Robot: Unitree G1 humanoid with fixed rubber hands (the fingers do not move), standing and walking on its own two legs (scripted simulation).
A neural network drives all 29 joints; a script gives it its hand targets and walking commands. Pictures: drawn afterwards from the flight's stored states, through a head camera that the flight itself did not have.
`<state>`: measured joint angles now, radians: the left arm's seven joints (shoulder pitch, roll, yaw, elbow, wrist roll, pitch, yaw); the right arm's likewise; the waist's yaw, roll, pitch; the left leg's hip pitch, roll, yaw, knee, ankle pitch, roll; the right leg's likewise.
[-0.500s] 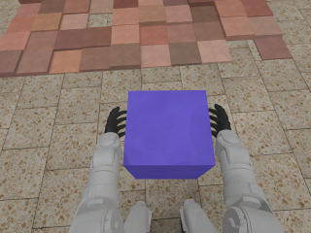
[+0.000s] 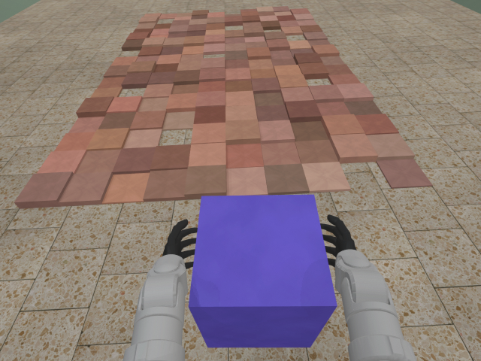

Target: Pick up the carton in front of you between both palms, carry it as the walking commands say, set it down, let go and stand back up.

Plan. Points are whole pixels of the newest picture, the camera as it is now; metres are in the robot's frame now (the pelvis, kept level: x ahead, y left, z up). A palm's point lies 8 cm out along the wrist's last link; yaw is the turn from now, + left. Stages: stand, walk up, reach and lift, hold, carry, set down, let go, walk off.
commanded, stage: reach and lift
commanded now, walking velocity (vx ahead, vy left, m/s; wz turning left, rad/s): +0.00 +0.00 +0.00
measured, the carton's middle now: (258, 275) +0.30 +0.00 -0.05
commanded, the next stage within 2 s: hold in 1.00 s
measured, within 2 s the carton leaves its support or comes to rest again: neither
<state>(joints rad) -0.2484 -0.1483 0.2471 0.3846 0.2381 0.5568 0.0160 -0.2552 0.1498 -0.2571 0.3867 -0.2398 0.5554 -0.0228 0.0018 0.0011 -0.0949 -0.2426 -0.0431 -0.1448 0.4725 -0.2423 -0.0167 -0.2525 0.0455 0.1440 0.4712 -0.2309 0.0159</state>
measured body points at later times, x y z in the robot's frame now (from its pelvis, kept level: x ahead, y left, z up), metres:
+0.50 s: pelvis -0.01 +0.00 +0.00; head -0.03 +0.00 +0.45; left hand +0.30 +0.15 +0.02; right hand +0.30 -0.15 +0.02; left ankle +0.01 +0.13 -0.74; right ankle +0.01 -0.13 -0.74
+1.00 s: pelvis +0.00 +0.00 +0.01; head -0.03 +0.00 +0.46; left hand +0.30 +0.15 +0.03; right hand +0.30 -0.15 +0.04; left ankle +0.01 +0.13 -0.74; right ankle +0.01 -0.13 -0.74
